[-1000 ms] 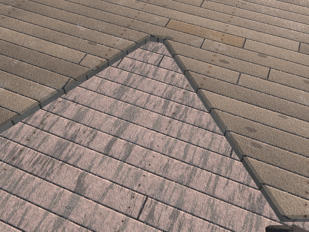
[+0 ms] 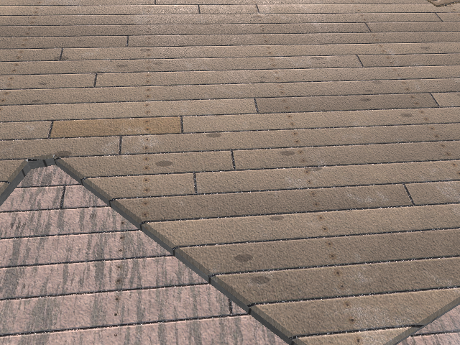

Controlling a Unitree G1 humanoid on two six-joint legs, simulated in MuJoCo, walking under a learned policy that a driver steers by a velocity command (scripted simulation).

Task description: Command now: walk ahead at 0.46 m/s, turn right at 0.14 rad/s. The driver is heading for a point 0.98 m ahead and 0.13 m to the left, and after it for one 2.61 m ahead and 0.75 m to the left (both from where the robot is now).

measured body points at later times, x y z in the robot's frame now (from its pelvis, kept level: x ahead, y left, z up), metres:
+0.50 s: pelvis +0.26 -0.06 -0.01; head +0.29 -0.07 +0.44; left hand +0.40 +0.20 -0.11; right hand +0.32 -0.34 -0.14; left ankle +0.21 +0.10 -0.66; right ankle +0.30 -0.15 -0.75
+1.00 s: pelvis +0.47 -0.02 -0.02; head +0.51 +0.01 +0.43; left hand +0.56 +0.28 -0.14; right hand +0.66 -0.27 -0.11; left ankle +0.56 +0.07 -0.75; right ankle +0.45 -0.17 -0.64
